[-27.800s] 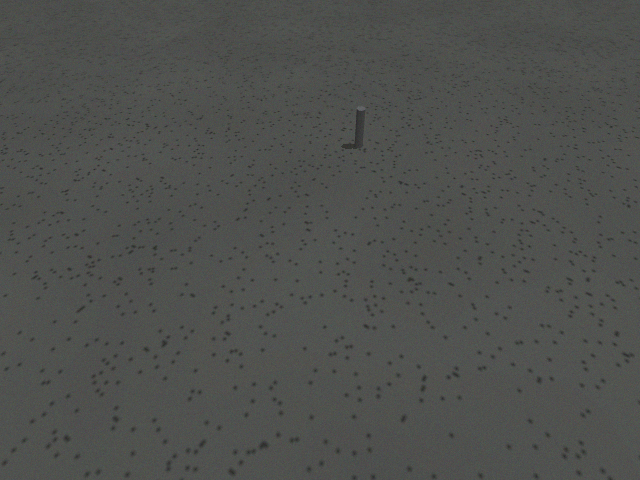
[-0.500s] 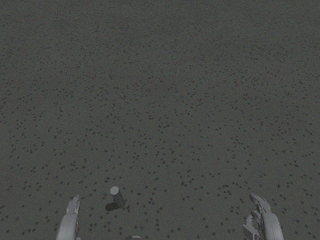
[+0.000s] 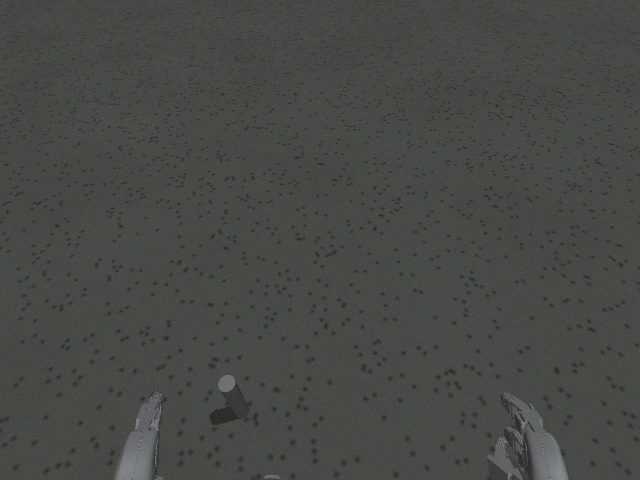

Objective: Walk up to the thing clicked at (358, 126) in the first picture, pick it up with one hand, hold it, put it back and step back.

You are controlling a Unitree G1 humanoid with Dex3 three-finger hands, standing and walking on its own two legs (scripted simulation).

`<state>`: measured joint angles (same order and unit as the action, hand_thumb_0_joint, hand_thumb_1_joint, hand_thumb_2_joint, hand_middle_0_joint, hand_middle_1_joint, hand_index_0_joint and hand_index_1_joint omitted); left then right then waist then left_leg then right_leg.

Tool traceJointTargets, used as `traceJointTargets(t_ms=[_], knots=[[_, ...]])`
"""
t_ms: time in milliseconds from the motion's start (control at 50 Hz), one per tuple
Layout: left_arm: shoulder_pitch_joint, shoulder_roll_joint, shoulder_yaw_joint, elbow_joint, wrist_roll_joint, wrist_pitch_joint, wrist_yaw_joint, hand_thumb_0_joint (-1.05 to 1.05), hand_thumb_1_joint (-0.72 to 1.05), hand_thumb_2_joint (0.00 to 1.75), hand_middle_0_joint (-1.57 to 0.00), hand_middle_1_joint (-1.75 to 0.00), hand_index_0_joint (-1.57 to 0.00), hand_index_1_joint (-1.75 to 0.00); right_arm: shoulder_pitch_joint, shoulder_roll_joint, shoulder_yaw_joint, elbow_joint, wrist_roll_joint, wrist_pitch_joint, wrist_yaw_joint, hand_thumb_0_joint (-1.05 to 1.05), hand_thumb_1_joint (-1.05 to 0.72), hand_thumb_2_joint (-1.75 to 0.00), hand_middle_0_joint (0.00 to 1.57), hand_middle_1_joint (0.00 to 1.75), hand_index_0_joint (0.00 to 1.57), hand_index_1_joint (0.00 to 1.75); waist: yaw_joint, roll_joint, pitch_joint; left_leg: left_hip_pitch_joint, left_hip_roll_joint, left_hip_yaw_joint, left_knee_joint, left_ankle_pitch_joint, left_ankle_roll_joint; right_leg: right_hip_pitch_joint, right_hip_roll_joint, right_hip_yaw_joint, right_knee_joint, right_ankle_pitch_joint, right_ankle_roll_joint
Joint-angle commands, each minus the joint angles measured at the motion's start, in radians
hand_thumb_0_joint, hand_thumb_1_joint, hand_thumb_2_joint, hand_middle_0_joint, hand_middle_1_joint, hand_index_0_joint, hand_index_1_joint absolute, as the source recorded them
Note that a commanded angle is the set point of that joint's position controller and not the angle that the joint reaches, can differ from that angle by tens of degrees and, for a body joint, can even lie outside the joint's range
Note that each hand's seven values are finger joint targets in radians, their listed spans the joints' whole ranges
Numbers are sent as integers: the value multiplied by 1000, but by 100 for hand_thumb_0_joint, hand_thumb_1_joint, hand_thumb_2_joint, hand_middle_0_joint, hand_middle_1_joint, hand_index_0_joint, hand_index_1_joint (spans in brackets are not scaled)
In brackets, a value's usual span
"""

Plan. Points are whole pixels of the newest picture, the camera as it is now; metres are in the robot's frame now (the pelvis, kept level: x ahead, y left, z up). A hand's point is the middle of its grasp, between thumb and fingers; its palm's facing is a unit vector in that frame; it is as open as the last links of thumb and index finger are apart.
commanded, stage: home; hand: left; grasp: from the side
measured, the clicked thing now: (235, 398) +0.42 +0.26 -0.61
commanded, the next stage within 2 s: stand in 0.82 s
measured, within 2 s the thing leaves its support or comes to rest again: neither
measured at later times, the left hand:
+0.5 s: hand (187, 472) +0.16 +0.18 -0.06, palm faces +0.10 -0.96 -0.28, open 17.6 cm
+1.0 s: hand (185, 472) +0.16 +0.19 -0.06, palm faces +0.11 -0.95 -0.28, open 17.4 cm
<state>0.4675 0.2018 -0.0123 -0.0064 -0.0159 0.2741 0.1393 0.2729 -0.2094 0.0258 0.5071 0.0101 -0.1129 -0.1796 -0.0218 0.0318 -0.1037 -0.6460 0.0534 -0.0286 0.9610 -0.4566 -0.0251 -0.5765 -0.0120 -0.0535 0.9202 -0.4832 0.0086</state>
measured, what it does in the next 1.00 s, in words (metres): stands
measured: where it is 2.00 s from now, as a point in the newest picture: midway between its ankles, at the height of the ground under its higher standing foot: outside the picture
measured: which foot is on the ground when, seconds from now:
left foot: down 0.00-1.00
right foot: down 0.00-1.00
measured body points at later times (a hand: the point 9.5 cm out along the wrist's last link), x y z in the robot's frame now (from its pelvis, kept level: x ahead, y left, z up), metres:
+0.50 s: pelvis +0.00 +0.00 +0.00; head +0.02 +0.01 +0.45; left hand +0.15 +0.23 -0.04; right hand +0.16 -0.24 -0.07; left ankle +0.02 +0.13 -0.69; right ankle -0.01 -0.13 -0.69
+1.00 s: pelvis -0.01 +0.00 +0.00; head +0.02 +0.01 +0.45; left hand +0.15 +0.24 -0.04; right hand +0.16 -0.23 -0.07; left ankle +0.02 +0.13 -0.69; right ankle -0.01 -0.13 -0.69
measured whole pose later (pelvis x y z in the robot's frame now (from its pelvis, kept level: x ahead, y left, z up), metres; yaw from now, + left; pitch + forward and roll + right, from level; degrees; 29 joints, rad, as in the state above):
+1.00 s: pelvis -0.01 +0.00 +0.00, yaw +0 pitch +7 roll -2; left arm 0.47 0.20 -0.01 0.00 -0.01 0.27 0.14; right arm 0.27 -0.20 0.03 0.52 0.00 -0.13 -0.18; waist -0.02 0.03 -0.10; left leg -0.64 0.05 -0.02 0.96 -0.45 -0.02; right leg -0.57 -0.02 -0.05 0.92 -0.47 0.01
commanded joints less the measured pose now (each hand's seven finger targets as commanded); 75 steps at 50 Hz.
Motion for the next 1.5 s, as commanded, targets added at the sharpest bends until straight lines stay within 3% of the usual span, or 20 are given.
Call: traceJointTargets(t_ms=[0, 120, 220, 380, 700, 740, 780, 900, 960, 1040, 1100, 1140, 1180, 1200, 1220, 1260, 1300, 1340, 1380, 1480], knots=[[-7, 105, 63, -182, 13, -50, 8, 0, -61, 2, -4, -4, -4, -4, -57, -123, -58, -158, 1, -62, -13, 0, -90, -90, 20, 30, 20, 30, -4, -13, -106, 121, -40, 30, -136, 225, 28, 33, 30, -7, -160, 247, -4], [-11, 96, 59, -182, 11, -50, 5, 0, -60, 3, -4, -5, -4, -5, -56, -111, -50, -157, 0, -61, -13, 0, -90, -90, 20, 30, 20, 30, -3, -8, -106, 122, -41, 33, -133, 243, 28, 38, 29, -7, -159, 270, -2], [-33, 101, 60, -188, 11, -51, 6, 0, -59, 4, -5, -5, -5, -5, -68, -118, -54, -161, 1, -66, -14, 0, -90, -90, 20, 30, 20, 30, -4, -10, -77, 109, -41, 35, -148, 166, 30, 22, 27, -4, -175, 191, -4], [-19, 97, 55, -191, 13, -54, 5, 0, -59, 3, -5, -5, -5, -5, -65, -114, -51, -158, -1, -66, -12, 0, -90, -90, 20, 30, 20, 30, -2, -9, -111, 129, -38, 27, -146, 218, 27, 34, 32, -11, -160, 234, -9], [-47, 111, 63, -202, 13, -61, 6, 0, -57, 4, -5, -5, -5, -5, -67, -118, -53, -157, -4, -70, -14, 0, -90, -90, 20, 30, 20, 30, 3, -1, -81, 103, -42, 31, -161, 133, 28, 20, 27, -9, -177, 151, -11], [-23, 88, 42, -179, 14, -59, 3, 0, -57, 5, -5, -5, -5, -5, -70, -111, -47, -162, -2, -74, -13, 0, -90, -90, 20, 30, 20, 30, 1, -2, -82, 111, -39, 28, -165, 146, 26, 13, 30, -13, -169, 160, -12], [-27, 108, 62, -202, 14, -62, 6, 0, -59, 3, -5, -5, -4, -5, -63, -114, -52, -158, -2, -71, -14, 0, -90, -90, 20, 30, 20, 30, 4, 10, -103, 124, -37, 28, -160, 173, 26, 22, 30, -11, -162, 185, -12], [-15, 99, 60, -181, 16, -61, 7, 0, -56, 5, -5, -5, -5, -5, -60, -117, -53, -154, -4, -74, -16, 0, -90, -90, 20, 30, 20, 30, 0, -6, -100, 126, -35, 28, -151, 203, 26, 24, 31, -12, -156, 213, -11], [-15, 94, 52, -172, 14, -60, 7, 0, -32, 29, -20, -29, -20, -29, -67, -117, -54, -153, -4, -71, -15, 0, -90, -90, 20, 30, 20, 30, 1, -19, -80, 111, -37, 27, -154, 187, 27, 22, 30, -14, -163, 200, -10], [-19, 92, 50, -189, 13, -66, 6, 0, 0, 61, -20, -30, -20, -30, -71, -109, -47, -157, -3, -71, -12, 0, -90, -90, 20, 30, 20, 30, 9, 16, -80, 109, -40, 31, -162, 158, 25, 16, 28, -12, -170, 168, -14], [-29, 100, 57, -188, 15, -62, 6, 0, 24, 85, -20, -30, -20, -30, -58, -120, -56, -151, -4, -74, -15, 0, -90, -90, 20, 30, 20, 30, -3, -8, -96, 125, -35, 28, -157, 180, 27, 19, 31, -12, -160, 194, -11], [-18, 102, 60, -187, 13, -63, 6, 0, 40, 90, -20, -30, -20, -30, -60, -115, -53, -151, -3, -72, -14, 0, -90, -90, 20, 30, 20, 30, 8, 7, -90, 119, -38, 30, -154, 195, 24, 24, 29, -12, -161, 205, -12], [-12, 95, 55, -178, 16, -59, 7, 0, 56, 90, -20, -30, -20, -30, -54, -117, -57, -149, -6, -73, -16, 0, -90, -90, 20, 30, 20, 30, -1, -10, -109, 134, -33, 25, -151, 223, 25, 34, 33, -16, -151, 232, -10], [-206, 228, 100, 173, 109, -176, -40, 0, 64, 90, -20, -30, -20, -30, -115, -256, -90, 68, -115, -2, 43, 0, -90, -90, 20, 30, 20, 30, 38, -74, 44, 135, -8, -24, -197, 327, 61, 160, -58, 77, -200, 259, -65], [-165, 246, 107, 270, 118, -223, -66, 0, 72, 90, -20, -30, -20, -30, -109, -240, -96, 107, -127, 25, 82, 0, -90, -90, 20, 30, 20, 30, 38, -113, -20, 177, -10, 3, -175, 336, 77, 206, -84, 115, -212, 335, -89], [-169, 274, 93, 345, 96, -273, -92, 0, 88, 90, -20, -30, -20, -30, -111, -240, -102, 123, -97, 43, 113, 0, -90, -90, 20, 30, 20, 30, 28, -63, -33, 246, -9, -23, -203, 345, 96, 199, -88, 143, -221, 356, -100], [-219, 262, 86, 425, 75, -291, -106, 0, 90, 90, -20, -30, -20, -30, -103, -235, -99, 162, -69, 46, 142, 0, -90, -90, 20, 30, 20, 30, 32, -52, -22, 268, -16, -22, -247, 299, 89, 214, -90, 143, -245, 322, -84], [-247, 274, 84, 503, 69, -298, -107, 0, 90, 90, -20, -30, -20, -30, -125, -231, -108, 190, -59, 55, 157, 0, -90, -90, 20, 30, 20, 30, 32, -89, 4, 282, -22, -25, -280, 210, 86, 198, -97, 142, -313, 210, -78], [-277, 275, 83, 575, 67, -302, -108, 0, 90, 90, -20, -30, -20, -30, -125, -243, -108, 231, -65, 61, 163, 0, -90, -90, 20, 30, 20, 30, 32, -37, 35, 289, -6, -48, -346, 170, 88, 205, -85, 124, -327, 160, -66], [-274, 275, 80, 730, 55, -315, -104, 0, 90, 90, -20, -30, -20, -30, -124, -251, -106, 314, -61, 64, 163, 0, -90, -90, 20, 30, 20, 30, 42, 9, 31, 345, 24, -79, -434, 311, 80, 320, -80, 88, -350, 303, -44]])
